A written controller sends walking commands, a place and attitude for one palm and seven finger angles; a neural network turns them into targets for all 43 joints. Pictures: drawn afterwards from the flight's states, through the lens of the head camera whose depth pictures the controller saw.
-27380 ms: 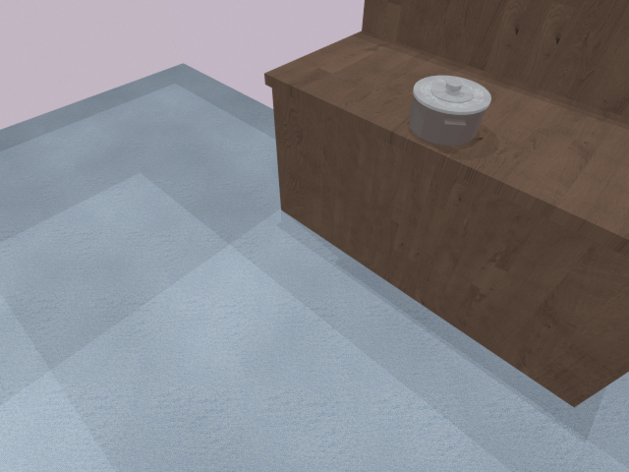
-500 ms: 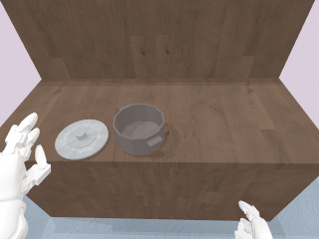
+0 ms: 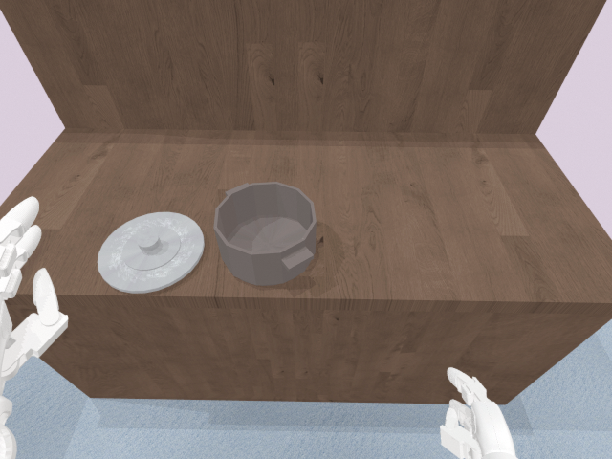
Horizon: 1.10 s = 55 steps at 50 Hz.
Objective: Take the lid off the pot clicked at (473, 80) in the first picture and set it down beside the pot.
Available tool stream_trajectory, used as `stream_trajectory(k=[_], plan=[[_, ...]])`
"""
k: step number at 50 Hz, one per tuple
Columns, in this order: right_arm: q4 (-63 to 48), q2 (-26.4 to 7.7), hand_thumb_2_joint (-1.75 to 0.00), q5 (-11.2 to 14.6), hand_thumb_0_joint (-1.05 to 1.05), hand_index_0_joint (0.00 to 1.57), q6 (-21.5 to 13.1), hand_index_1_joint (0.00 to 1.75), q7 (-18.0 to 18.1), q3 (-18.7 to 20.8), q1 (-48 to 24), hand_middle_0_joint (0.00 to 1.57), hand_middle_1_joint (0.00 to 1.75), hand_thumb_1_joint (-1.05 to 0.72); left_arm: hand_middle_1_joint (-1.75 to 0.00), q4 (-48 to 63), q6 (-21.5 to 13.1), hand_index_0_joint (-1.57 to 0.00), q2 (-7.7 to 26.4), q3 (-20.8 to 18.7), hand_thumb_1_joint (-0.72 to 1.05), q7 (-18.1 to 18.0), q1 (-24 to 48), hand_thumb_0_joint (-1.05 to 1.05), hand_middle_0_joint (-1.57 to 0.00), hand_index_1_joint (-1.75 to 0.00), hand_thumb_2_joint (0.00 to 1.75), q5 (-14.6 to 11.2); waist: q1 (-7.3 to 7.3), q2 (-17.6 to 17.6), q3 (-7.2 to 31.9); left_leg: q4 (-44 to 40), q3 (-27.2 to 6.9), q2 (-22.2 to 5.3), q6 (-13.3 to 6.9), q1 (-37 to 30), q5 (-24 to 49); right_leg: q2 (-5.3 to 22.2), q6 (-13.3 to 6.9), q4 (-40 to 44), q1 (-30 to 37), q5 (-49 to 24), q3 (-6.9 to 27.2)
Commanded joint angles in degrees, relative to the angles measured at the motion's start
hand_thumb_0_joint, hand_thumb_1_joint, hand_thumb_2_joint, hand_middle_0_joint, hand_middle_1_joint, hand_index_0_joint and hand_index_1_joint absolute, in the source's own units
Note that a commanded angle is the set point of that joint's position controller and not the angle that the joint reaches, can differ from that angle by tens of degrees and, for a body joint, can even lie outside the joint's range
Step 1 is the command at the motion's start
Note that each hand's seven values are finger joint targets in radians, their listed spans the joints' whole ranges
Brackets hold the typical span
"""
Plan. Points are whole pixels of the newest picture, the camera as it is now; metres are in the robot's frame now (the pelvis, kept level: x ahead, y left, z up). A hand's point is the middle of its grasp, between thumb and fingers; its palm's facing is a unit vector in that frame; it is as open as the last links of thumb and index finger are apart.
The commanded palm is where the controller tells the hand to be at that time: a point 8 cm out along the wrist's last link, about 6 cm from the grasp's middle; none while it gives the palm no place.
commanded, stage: step back with the hand held close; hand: left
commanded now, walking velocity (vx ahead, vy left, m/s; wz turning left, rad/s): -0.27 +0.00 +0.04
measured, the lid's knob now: (148, 241) +0.48 +0.37 -0.07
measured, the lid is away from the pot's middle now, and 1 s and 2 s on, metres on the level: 0.23 0.23 0.23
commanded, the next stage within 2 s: stop stepping back and stand still in 1.52 s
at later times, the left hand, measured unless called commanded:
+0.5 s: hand (45, 373) +0.15 +0.25 +0.15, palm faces +0.34 -0.82 -0.46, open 7.4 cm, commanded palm +0.08 +0.30 +0.17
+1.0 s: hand (33, 441) +0.10 +0.23 +0.15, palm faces +0.32 -0.82 -0.46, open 7.4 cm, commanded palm +0.03 +0.28 +0.17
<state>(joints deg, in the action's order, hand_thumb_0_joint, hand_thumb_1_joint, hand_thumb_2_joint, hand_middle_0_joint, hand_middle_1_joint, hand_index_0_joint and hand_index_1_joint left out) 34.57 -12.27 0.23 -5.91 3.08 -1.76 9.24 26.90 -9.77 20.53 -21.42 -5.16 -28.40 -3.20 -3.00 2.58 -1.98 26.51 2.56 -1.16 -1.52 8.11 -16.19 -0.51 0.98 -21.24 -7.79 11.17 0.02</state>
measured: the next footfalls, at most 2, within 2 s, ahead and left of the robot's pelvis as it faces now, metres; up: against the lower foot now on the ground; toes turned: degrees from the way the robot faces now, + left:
right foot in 1.32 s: -0.10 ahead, -0.14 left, +0.00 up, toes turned -1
left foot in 1.56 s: -0.09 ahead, +0.11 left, +0.00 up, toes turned -2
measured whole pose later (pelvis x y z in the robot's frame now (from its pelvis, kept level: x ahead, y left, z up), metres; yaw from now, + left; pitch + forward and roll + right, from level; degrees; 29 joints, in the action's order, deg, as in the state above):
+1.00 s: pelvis -0.10 +0.00 -0.02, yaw +1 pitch +0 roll -2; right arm 31.6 -10.5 0.4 -7.2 2.3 0.3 11.6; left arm 36.3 -15.7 23.3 -22.3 -6.3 -34.4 -1.6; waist 0.7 -1.2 -3.4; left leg 41.8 1.7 -0.8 -2.0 26.4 -20.0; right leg 0.8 0.5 -36.3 -23.2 12.7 -2.6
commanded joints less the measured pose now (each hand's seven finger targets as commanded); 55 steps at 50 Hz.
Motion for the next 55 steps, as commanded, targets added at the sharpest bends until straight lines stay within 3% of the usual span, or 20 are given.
stream_trajectory(k=[1,5,6,8,15,19,22,25,29,33,36,40,43,45,47,49,50,52,54,55], plan=[[-9.91,-7.22,-0.90,0.26,0.00,0.20,-1.49,0.30,0.16,3.86,-5.15,0.20,0.30,-0.90,-0.30,11.72,-4.62,-0.20,7.98,-4.06,0.90,0.06,-3.24,0.00,-0.20,-0.30,0.90,0.25,1.75,-1.74,7.10,-3.05,-2.77,-3.56,-1.82,-0.83,15.16,5.73,-1.21,-0.32,0.48,-20.81,4.13],[-11.94,-7.06,-0.90,0.57,0.00,0.20,-0.27,0.30,-0.12,4.72,-4.74,0.20,0.30,-0.90,-0.30,16.58,-5.59,-0.20,10.07,-6.61,0.90,-0.31,-7.70,0.00,-0.20,-0.30,0.90,0.65,1.97,-1.82,11.30,-1.90,-3.94,-4.86,-1.95,0.25,23.20,5.78,-0.71,-4.35,1.69,-23.72,2.31],[-12.13,-7.07,-0.90,0.56,0.00,0.20,-0.09,0.30,-0.12,4.76,-5.01,0.20,0.30,-0.90,-0.30,17.83,-5.98,-0.20,12.49,-8.85,0.90,-0.84,-8.39,0.00,-0.20,-0.30,0.90,0.66,1.94,-0.14,11.90,-2.08,-4.79,-5.26,-2.02,1.13,24.14,5.87,-0.76,-5.42,2.05,-22.71,2.17],[-12.88,-6.69,-0.90,0.74,0.00,0.20,-0.04,0.30,-0.11,4.82,-4.62,0.20,0.30,-0.90,-0.30,20.08,-6.53,-0.20,11.58,-8.51,0.90,-1.03,-10.31,0.00,-0.20,-0.30,0.90,0.47,2.01,2.41,12.12,-1.92,-5.38,-5.96,-1.97,2.63,26.23,5.40,-0.58,-7.19,1.67,-20.53,1.04],[-12.25,-6.77,-0.90,0.48,0.00,0.20,-2.03,0.30,0.16,5.27,-2.37,0.20,0.30,-0.90,-0.30,21.36,-6.58,-0.20,10.82,-8.29,0.90,-1.71,-10.21,0.00,-0.20,-0.30,0.90,0.12,2.38,8.00,7.92,-4.12,-8.47,-11.14,-3.42,7.91,24.84,4.35,-0.07,-14.25,-3.68,1.55,-1.18],[-11.29,-7.31,-0.90,0.61,0.00,0.20,-3.02,0.30,0.46,5.14,-1.34,0.20,0.30,-0.90,-0.30,18.79,-5.74,-0.20,9.44,-6.87,0.90,-1.92,-6.95,0.00,-0.20,-0.30,0.90,0.23,2.75,2.44,5.20,-2.77,-8.59,-11.11,-3.35,13.27,14.12,5.15,-0.31,-12.68,-2.36,-0.65,-0.63],[-11.73,-7.00,-0.90,1.10,0.00,0.20,-2.75,0.30,0.70,5.31,-0.78,0.20,0.30,-0.90,-0.30,17.57,-5.63,-0.20,9.32,-6.61,0.90,-2.09,-6.10,0.00,-0.20,-0.30,0.90,0.32,3.42,-4.34,4.60,1.19,-6.93,-6.11,-1.90,15.77,-1.79,7.52,-2.17,-8.15,-3.69,-7.06,3.59],[-11.81,-6.54,-0.90,0.76,0.00,0.20,-2.73,0.30,0.73,5.37,-0.24,0.20,0.30,-0.90,-0.30,18.25,-6.30,-0.20,9.88,-6.42,0.90,-2.40,-5.81,0.00,-0.20,-0.30,0.90,0.43,4.15,-7.61,3.88,6.28,-6.32,-2.39,-1.16,13.02,-10.33,11.35,-4.71,-1.09,-11.20,-0.01,9.16],[-12.36,-6.38,-0.90,0.57,0.00,0.20,-3.02,0.30,1.27,4.91,-1.25,0.20,0.30,-0.90,-0.30,20.08,-7.35,-0.20,10.96,-7.39,0.90,-3.55,-6.55,0.00,-0.20,-0.30,0.90,0.86,4.09,-3.21,3.94,1.58,-8.99,-3.88,-1.75,14.76,-12.85,9.40,-4.00,-1.96,-11.80,7.23,6.78],[-13.42,-6.99,-0.90,0.88,0.00,0.20,-4.35,0.30,1.84,4.51,-2.45,0.20,0.30,-0.90,-0.30,21.42,-8.45,-0.20,11.08,-8.52,0.90,-4.16,-6.51,0.00,-0.20,-0.30,0.90,2.00,3.36,9.68,4.48,-11.40,-14.88,-11.19,-4.26,27.81,-16.65,2.78,-0.36,-16.85,2.06,3.00,-1.27],[-12.60,-6.70,-0.90,0.88,0.00,0.20,-5.11,0.30,1.49,5.04,-1.64,0.20,0.30,-0.90,-0.30,19.22,-8.32,-0.20,11.35,-8.64,0.90,-3.72,-7.05,0.00,-0.20,-0.30,0.90,1.49,3.20,4.70,5.46,-6.93,-13.05,-10.80,-3.71,24.11,-4.79,3.56,-0.48,-16.17,0.20,0.38,-0.35],[-11.26,-7.52,-0.90,0.44,0.00,0.20,-5.37,0.30,0.78,5.41,-0.82,0.20,0.30,-0.90,-0.30,20.30,-8.90,-0.20,10.02,-6.85,0.90,-2.54,-6.49,0.00,-0.20,-0.30,0.90,0.93,3.30,3.31,8.01,-3.10,-11.37,-11.08,-3.12,16.91,8.31,4.05,-0.46,-14.88,-2.53,-2.65,-0.31],[-11.62,-7.54,-0.90,0.37,0.00,0.20,-5.08,0.30,0.27,5.48,-1.45,0.20,0.30,-0.90,-0.30,21.59,-8.83,-0.20,10.30,-7.13,0.90,-2.39,-6.11,0.00,-0.20,-0.30,0.90,1.01,3.26,5.89,7.39,-4.10,-11.10,-11.75,-3.54,21.66,-0.76,3.67,-0.67,-16.87,-0.92,1.47,-0.04],[-11.97,-7.16,-0.90,0.60,0.00,0.20,-4.80,0.30,0.25,5.38,-1.56,0.20,0.30,-0.90,-0.30,21.13,-8.96,-0.20,11.62,-8.82,0.90,-2.60,-5.70,0.00,-0.20,-0.30,0.90,1.23,3.25,3.43,6.08,-2.98,-10.73,-10.69,-3.64,27.57,-11.68,4.39,-1.12,-16.00,1.18,0.17,1.38],[-11.94,-6.45,-0.90,0.67,0.00,0.20,-4.26,0.30,0.33,5.72,-0.48,0.20,0.30,-0.90,-0.30,21.18,-9.16,-0.20,12.34,-9.16,0.90,-2.88,-5.34,0.00,-0.20,-0.30,0.90,1.18,3.88,-4.40,5.46,3.60,-7.98,-4.99,-1.92,26.09,-18.82,7.94,-3.22,-7.49,-4.47,3.52,8.27],[-10.59,-5.86,-0.90,0.01,0.00,0.20,-3.79,0.30,0.01,6.13,0.58,0.20,0.30,-0.90,-0.30,19.91,-9.28,-0.20,12.14,-8.15,0.90,-3.20,-5.14,0.00,-0.20,-0.30,0.90,0.66,4.49,-10.29,4.62,16.58,-5.66,-0.27,0.36,16.80,-15.15,16.14,-8.01,4.54,-16.96,12.14,18.35],[-9.79,-4.93,-0.90,-0.29,0.00,0.20,-3.24,0.30,-0.32,5.90,0.48,0.20,0.30,-0.90,-0.30,19.43,-9.05,-0.20,12.16,-7.87,0.90,-3.52,-5.03,0.00,-0.20,-0.30,0.90,0.75,4.74,-12.23,6.06,21.11,-4.57,0.86,0.83,12.81,-10.94,18.79,-9.12,6.28,-18.35,9.16,18.69],[-9.32,-4.22,-0.90,-0.28,0.00,0.20,-2.12,0.30,-0.55,5.51,-0.14,0.20,0.30,-0.90,-0.30,18.89,-8.78,-0.20,11.64,-7.37,0.90,-3.90,-5.24,0.00,-0.20,-0.30,0.90,0.79,5.40,-11.61,7.96,20.72,-5.64,0.69,0.61,11.25,-8.67,18.88,-9.21,4.29,-16.15,0.84,15.64],[-9.69,-4.93,-0.90,-0.13,0.00,0.20,-1.69,0.30,-0.35,5.41,-0.99,0.20,0.30,-0.90,-0.30,18.85,-8.76,-0.20,11.51,-7.41,0.90,-4.21,-5.36,0.00,-0.20,-0.30,0.90,0.78,5.44,-9.36,6.35,10.51,-8.14,-1.27,-0.52,12.73,-9.15,15.23,-6.64,0.72,-14.61,3.27,10.96],[-10.05,-5.99,-0.90,-0.19,0.00,0.20,-1.81,0.30,-0.10,5.72,-1.60,0.20,0.30,-0.90,-0.30,19.41,-9.09,-0.20,11.44,-7.46,0.90,-4.31,-5.77,0.00,-0.20,-0.30,0.90,0.93,5.27,-4.97,5.10,4.00,-11.00,-3.34,-1.68,15.15,-9.22,11.45,-4.91,-2.64,-13.32,4.50,8.31]])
